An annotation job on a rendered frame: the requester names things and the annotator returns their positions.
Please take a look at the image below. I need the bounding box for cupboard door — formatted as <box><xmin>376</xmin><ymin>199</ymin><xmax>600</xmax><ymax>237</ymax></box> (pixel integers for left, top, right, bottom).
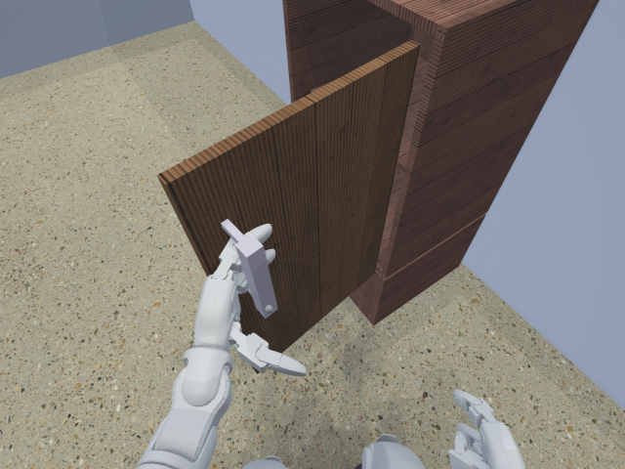
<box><xmin>157</xmin><ymin>40</ymin><xmax>421</xmax><ymax>374</ymax></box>

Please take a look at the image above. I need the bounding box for robot right hand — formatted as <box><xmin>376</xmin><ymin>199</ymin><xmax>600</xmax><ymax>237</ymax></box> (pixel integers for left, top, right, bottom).
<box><xmin>449</xmin><ymin>390</ymin><xmax>525</xmax><ymax>469</ymax></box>

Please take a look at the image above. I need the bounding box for robot left hand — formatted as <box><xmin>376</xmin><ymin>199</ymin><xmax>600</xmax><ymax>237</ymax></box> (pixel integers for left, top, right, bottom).
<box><xmin>193</xmin><ymin>224</ymin><xmax>307</xmax><ymax>376</ymax></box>

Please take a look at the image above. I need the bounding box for robot right shin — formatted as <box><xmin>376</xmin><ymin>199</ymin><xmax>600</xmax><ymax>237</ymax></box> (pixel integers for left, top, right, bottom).
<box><xmin>374</xmin><ymin>434</ymin><xmax>397</xmax><ymax>445</ymax></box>

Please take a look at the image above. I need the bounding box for handle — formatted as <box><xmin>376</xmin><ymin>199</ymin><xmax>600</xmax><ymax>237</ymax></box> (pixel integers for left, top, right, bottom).
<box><xmin>221</xmin><ymin>219</ymin><xmax>278</xmax><ymax>319</ymax></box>

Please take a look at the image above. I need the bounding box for right robot thigh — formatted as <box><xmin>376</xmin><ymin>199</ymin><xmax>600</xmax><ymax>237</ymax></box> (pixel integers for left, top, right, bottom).
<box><xmin>362</xmin><ymin>442</ymin><xmax>425</xmax><ymax>469</ymax></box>

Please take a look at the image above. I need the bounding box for left robot forearm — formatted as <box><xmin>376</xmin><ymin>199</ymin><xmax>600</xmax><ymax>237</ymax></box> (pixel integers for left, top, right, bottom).
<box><xmin>136</xmin><ymin>346</ymin><xmax>233</xmax><ymax>469</ymax></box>

